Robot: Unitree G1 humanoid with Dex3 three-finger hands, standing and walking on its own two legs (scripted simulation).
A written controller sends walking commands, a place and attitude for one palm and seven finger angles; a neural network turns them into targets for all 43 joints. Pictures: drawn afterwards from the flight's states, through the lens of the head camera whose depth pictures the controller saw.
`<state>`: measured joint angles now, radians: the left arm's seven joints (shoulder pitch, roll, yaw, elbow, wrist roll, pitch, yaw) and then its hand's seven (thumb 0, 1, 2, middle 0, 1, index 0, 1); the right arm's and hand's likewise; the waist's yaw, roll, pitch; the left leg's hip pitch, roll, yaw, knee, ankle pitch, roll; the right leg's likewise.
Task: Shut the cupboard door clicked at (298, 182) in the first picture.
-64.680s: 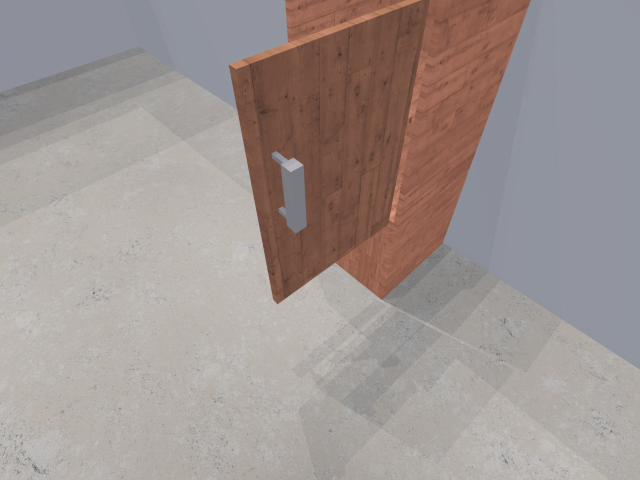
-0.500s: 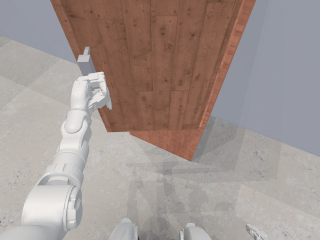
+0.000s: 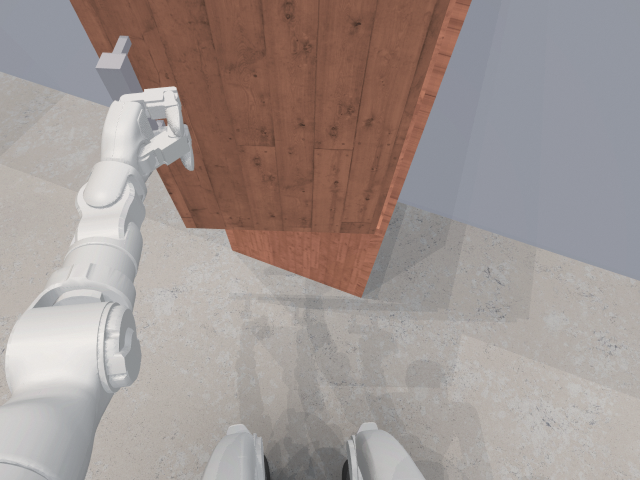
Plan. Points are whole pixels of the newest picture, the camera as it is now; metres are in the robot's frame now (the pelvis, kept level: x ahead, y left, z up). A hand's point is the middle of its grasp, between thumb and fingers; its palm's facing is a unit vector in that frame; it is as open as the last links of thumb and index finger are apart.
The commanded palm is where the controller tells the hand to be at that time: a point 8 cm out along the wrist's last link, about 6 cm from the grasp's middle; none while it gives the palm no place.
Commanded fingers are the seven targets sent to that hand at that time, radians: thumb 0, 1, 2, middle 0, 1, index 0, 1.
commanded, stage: push the door shut along its arc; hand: left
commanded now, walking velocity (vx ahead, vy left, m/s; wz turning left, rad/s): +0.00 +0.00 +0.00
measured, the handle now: (140, 100) +0.58 +0.19 +0.09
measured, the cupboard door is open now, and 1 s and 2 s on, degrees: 20 8 6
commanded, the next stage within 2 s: pull the fist back off the door in 0.90 s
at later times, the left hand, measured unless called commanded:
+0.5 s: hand (211, 100) +0.57 +0.10 +0.10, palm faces -0.26 -0.97 -0.01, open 3.1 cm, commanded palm +0.57 +0.14 +0.10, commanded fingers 0.00 0.90 0.90 -1.30 -1.50 -1.30 -1.50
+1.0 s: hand (220, 81) +0.61 +0.09 +0.10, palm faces -0.35 -0.94 -0.02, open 3.3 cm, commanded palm +0.62 +0.10 +0.10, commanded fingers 0.00 0.90 0.90 -1.30 -1.50 -1.30 -1.50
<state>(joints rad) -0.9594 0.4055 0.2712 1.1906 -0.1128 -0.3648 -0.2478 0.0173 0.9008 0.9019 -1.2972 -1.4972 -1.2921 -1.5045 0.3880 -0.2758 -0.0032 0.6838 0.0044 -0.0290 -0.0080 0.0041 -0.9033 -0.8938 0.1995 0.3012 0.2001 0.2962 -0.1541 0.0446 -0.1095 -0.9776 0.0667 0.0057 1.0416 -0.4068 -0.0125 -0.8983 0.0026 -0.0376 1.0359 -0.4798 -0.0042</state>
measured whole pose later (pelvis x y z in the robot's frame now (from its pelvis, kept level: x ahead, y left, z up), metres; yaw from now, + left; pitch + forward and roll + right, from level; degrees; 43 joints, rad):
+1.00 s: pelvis +0.00 +0.02 -0.03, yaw -2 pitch +30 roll -5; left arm -1.46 0.62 0.24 1.38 0.01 -0.19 -0.37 0.04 0.93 0.95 -1.30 -1.50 -1.29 -1.50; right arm 0.43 -0.27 0.03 0.69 -0.04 -0.08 0.00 0.00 -0.90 -0.89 0.20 0.30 0.20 0.30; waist -0.30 0.07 -0.09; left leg -1.27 0.08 -0.02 1.21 -0.46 0.01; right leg -1.16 0.02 -0.05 1.14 -0.51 0.01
